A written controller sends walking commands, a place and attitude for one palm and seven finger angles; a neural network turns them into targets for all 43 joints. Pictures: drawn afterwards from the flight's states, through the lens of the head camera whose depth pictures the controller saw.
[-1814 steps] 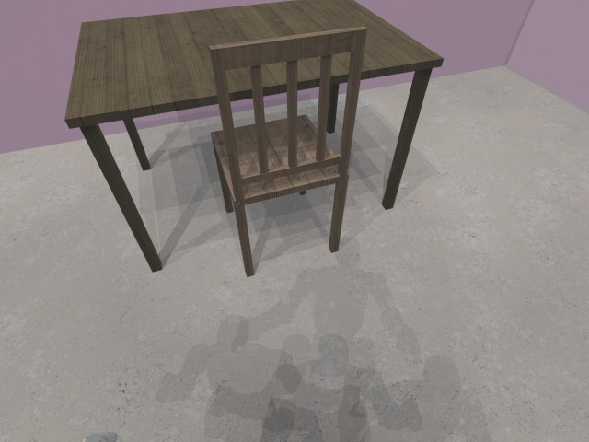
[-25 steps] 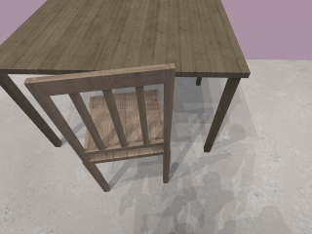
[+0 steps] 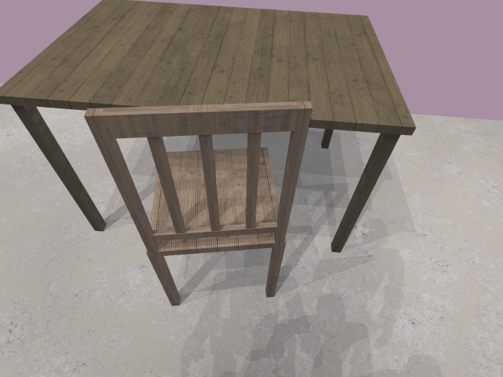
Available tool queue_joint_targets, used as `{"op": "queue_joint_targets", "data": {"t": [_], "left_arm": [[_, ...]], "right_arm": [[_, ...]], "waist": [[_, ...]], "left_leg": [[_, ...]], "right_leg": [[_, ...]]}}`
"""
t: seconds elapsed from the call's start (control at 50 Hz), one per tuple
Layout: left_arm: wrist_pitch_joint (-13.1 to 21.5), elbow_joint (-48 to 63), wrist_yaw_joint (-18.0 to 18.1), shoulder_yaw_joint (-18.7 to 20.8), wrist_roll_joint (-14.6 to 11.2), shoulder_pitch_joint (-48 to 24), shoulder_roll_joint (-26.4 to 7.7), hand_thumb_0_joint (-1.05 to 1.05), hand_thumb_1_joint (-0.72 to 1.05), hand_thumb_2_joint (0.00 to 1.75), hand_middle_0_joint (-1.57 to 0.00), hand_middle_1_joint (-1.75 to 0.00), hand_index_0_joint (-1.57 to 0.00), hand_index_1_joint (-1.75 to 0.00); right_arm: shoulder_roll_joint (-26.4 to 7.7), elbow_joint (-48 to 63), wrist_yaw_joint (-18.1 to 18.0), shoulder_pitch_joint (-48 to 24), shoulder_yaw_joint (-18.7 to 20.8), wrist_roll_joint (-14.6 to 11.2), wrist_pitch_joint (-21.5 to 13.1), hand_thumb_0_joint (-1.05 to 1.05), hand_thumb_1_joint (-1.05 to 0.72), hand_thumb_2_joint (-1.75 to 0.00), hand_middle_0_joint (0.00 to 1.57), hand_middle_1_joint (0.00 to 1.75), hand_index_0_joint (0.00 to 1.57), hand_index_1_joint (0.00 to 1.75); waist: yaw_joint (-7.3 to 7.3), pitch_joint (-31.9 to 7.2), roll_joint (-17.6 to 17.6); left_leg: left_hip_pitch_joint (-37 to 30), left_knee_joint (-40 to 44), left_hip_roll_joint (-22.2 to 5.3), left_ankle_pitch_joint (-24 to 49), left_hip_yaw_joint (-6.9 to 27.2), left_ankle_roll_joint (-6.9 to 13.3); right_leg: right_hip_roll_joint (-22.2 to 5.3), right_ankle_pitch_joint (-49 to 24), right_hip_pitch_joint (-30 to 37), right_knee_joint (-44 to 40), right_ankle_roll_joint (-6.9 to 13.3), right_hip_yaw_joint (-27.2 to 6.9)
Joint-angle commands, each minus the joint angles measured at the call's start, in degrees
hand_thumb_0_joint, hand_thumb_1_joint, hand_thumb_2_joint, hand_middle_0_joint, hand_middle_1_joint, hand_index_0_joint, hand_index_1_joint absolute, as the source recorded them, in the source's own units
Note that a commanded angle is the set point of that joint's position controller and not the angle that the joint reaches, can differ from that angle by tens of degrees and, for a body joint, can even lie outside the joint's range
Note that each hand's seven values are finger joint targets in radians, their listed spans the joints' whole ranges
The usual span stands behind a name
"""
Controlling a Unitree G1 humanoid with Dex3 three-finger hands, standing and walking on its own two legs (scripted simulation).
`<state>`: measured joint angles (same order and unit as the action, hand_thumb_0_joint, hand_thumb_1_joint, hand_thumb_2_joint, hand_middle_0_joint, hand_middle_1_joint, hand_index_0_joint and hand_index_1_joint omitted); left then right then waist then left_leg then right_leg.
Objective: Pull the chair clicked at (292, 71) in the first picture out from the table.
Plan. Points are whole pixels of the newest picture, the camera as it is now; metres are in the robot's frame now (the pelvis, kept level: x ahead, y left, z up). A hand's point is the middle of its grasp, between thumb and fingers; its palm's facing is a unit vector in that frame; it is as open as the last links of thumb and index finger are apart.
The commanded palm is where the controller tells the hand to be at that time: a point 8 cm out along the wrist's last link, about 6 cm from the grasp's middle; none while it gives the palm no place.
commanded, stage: come to a stop and stand still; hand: left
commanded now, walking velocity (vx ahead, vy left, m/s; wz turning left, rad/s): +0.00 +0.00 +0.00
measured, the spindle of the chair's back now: (211, 188) +0.52 +0.13 -0.07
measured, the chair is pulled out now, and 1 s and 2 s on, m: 0.12 0.12 0.12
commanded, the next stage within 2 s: look again from close up in 0.10 s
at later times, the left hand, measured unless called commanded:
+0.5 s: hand out of the picture +0.01 +0.17 -0.18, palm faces +0.01 -0.99 -0.17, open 7.4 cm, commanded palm none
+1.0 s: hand out of the picture -0.02 +0.16 -0.18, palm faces +0.02 -0.99 -0.17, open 7.4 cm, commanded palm none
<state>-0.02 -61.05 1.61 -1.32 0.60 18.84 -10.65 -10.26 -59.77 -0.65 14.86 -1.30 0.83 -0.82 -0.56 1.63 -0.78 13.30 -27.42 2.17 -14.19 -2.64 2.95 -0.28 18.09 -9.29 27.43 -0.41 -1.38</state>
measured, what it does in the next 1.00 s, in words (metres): stands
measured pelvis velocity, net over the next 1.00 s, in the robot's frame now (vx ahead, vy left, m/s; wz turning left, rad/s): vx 0.01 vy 0.00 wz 0.00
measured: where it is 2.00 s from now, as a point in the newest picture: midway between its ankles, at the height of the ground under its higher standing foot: outside the picture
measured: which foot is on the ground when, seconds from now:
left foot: down 0.00-1.00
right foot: down 0.00-1.00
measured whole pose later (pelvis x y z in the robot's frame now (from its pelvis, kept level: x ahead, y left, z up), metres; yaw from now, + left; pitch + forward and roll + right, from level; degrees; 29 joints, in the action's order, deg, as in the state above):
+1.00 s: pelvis +0.01 +0.00 +0.00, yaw +0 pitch -1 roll +0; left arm 0.9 -64.7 2.2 -1.4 0.4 18.4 -8.6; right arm -8.8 -65.9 -1.5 14.6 -1.3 0.4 -1.5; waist -0.5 1.7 -1.4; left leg 9.9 -23.6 2.5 -12.8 -2.6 2.8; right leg -0.6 17.1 -6.2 24.3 -0.5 -1.4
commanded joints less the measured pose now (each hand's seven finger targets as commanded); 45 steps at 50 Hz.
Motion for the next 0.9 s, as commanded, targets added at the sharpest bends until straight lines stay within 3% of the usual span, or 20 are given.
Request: {"op": "queue_joint_targets", "data": {"t": [0.0,0.12,0.26,0.4,0.56,0.7,0.78,0.88], "left_arm": [[1.2,0.9,0.5,0.9,0.1,2.7,-4.7,0.0,0.9,0.9,-0.2,-0.3,-0.2,-0.3],[1.3,-1.1,0.8,0.8,-0.1,3.2,-4.4,0.0,0.9,0.9,-0.2,-0.3,-0.2,-0.3],[1.1,-2.0,0.9,0.9,-0.1,3.3,-3.8,0.0,0.9,0.9,-0.2,-0.3,-0.2,-0.3],[1.2,-2.0,1.0,1.1,0.1,3.0,-3.4,0.0,0.9,0.9,-0.2,-0.3,-0.2,-0.3],[1.4,-1.9,1.0,1.1,0.0,3.0,-3.4,0.0,0.9,0.9,-0.2,-0.3,-0.2,-0.3],[1.4,-2.1,0.9,0.9,0.1,3.3,-3.2,0.0,0.9,0.9,-0.2,-0.3,-0.2,-0.3],[1.5,-2.2,0.9,0.9,0.0,3.6,-3.2,0.0,0.9,0.9,-0.2,-0.3,-0.2,-0.3],[1.4,-2.5,0.9,1.0,0.1,3.9,-3.1,0.0,0.9,0.9,-0.2,-0.3,-0.2,-0.3]], "right_arm": [[-6.3,0.6,-0.9,1.8,1.4,-0.5,-1.4,0.0,-0.9,-0.9,0.2,0.3,0.2,0.3],[-5.9,-1.9,-1.2,2.7,1.1,-0.6,-1.6,0.0,-0.9,-0.9,0.2,0.3,0.2,0.3],[-5.1,-3.4,-1.3,3.1,1.2,-0.5,-1.6,0.0,-0.9,-0.9,0.2,0.3,0.2,0.3],[-4.3,-3.7,-1.4,2.7,1.2,-0.6,-1.5,0.0,-0.9,-0.9,0.2,0.3,0.2,0.3],[-4.5,-3.8,-1.4,2.8,1.3,-0.5,-1.7,0.0,-0.9,-0.9,0.2,0.3,0.2,0.3],[-4.1,-4.0,-1.3,2.5,1.3,-0.7,-1.3,0.0,-0.9,-0.9,0.2,0.3,0.2,0.3],[-4.6,-4.1,-1.3,2.7,1.2,-0.6,-1.5,0.0,-0.9,-0.9,0.2,0.3,0.2,0.3],[-4.3,-4.3,-1.3,2.7,1.2,-0.6,-1.4,0.0,-0.9,-0.9,0.2,0.3,0.2,0.3]], "waist": [[0.17,1.0,0.5],[0.18,0.7,0.4],[0.17,1.1,1.3],[-0.02,3.2,0.1],[0.2,0.2,0.5],[0.18,2.9,-0.3],[0.32,1.0,-0.3],[0.27,2.3,0.6]], "left_leg": [[-2.4,7.2,-7.5,6.5,8.4,1.0],[-4.1,5.9,-7.3,13.5,7.6,0.8],[-4.4,6.7,-7.3,12.9,7.5,0.6],[-3.4,7.4,-7.2,11.4,7.4,0.5],[-5.8,6.6,-7.1,15.1,7.2,0.3],[-4.7,7.6,-7.1,11.9,7.1,0.2],[-6.0,7.4,-7.2,13.4,7.2,0.1],[-5.4,8.1,-7.2,11.9,7.1,0.0]], "right_leg": [[-3.9,-6.2,-2.8,-4.6,1.9,-2.9],[-4.7,-10.1,-1.8,-4.4,1.6,-2.8],[-4.7,-9.5,-1.8,-4.6,1.6,-2.8],[-4.8,-9.2,-2.2,-5.5,1.5,-2.8],[-5.3,-12.6,-1.2,-5.4,1.5,-3.0],[-5.1,-10.7,-2.2,-6.7,1.5,-3.2],[-5.3,-11.8,-1.7,-6.4,1.5,-3.3],[-5.2,-10.2,-2.2,-6.9,1.5,-3.2]]}}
